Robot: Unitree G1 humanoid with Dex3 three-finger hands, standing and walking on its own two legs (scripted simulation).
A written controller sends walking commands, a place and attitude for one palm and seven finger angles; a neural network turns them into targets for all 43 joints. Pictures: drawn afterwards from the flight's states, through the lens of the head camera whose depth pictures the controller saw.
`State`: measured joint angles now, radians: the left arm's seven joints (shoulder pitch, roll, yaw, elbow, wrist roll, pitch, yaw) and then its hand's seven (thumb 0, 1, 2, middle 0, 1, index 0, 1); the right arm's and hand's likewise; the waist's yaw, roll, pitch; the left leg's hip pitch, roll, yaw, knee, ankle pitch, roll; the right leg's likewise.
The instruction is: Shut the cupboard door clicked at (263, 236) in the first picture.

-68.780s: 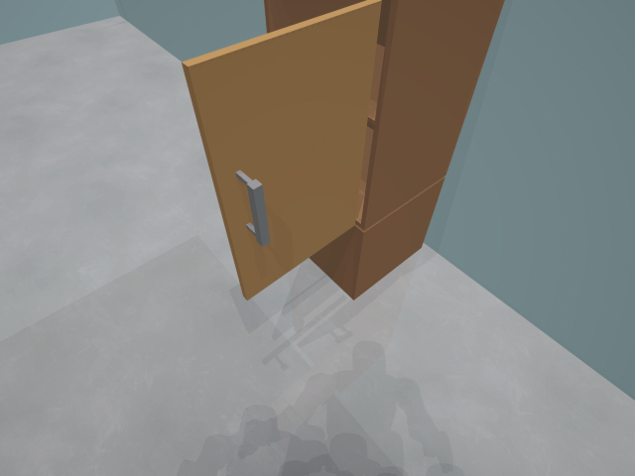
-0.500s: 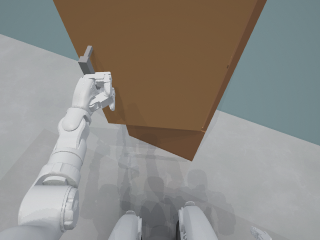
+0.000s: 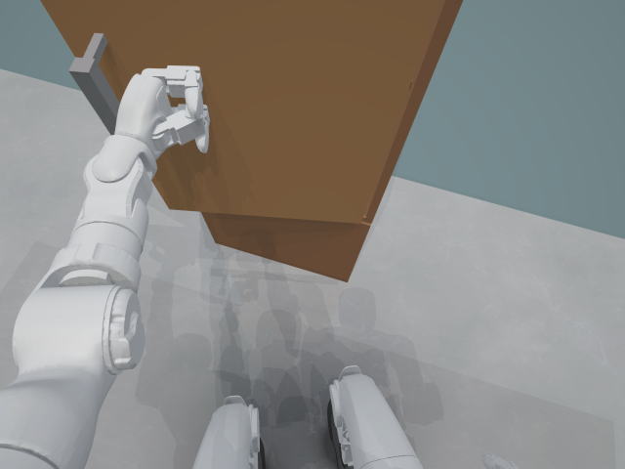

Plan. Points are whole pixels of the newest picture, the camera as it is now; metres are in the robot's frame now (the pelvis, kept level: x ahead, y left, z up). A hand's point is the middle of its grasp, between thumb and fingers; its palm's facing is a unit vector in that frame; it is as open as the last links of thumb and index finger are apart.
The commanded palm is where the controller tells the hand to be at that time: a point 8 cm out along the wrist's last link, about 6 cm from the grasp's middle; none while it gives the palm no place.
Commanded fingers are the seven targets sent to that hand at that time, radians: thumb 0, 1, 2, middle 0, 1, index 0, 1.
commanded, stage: push the door shut along its arc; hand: left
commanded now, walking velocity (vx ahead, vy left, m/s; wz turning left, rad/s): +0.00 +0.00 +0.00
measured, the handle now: (119, 105) +0.56 +0.17 +0.08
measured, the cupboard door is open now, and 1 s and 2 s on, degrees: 13 0 0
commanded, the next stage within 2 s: pull the fist back off the door in 0.66 s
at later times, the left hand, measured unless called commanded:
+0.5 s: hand (210, 96) +0.55 +0.06 +0.09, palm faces -0.41 -0.91 -0.05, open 3.3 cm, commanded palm +0.57 +0.10 +0.08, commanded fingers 0.00 0.90 0.90 -1.30 -1.50 -1.30 -1.50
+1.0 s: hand (229, 83) +0.58 +0.04 +0.09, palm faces +0.07 -1.00 +0.00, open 3.0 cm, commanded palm +0.55 +0.08 +0.08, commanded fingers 0.00 0.90 0.90 -1.30 -1.50 -1.30 -1.50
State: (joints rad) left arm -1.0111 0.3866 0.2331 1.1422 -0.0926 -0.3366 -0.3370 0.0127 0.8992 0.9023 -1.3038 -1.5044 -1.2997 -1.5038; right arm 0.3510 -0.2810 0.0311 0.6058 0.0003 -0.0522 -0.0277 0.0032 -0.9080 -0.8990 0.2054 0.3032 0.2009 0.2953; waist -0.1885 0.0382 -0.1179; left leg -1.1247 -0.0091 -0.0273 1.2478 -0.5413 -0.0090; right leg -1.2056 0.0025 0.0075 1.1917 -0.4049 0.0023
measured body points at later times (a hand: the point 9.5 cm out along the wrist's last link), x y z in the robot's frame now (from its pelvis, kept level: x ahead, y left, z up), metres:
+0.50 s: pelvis +0.00 +0.00 -0.01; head +0.17 +0.01 +0.41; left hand +0.57 +0.12 +0.09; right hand +0.01 -0.27 -0.12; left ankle +0.02 +0.13 -0.62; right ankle +0.08 -0.12 -0.62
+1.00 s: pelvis +0.00 +0.00 -0.02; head +0.16 +0.01 +0.40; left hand +0.57 +0.09 +0.09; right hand -0.02 -0.24 -0.13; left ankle +0.02 +0.13 -0.62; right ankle +0.08 -0.12 -0.62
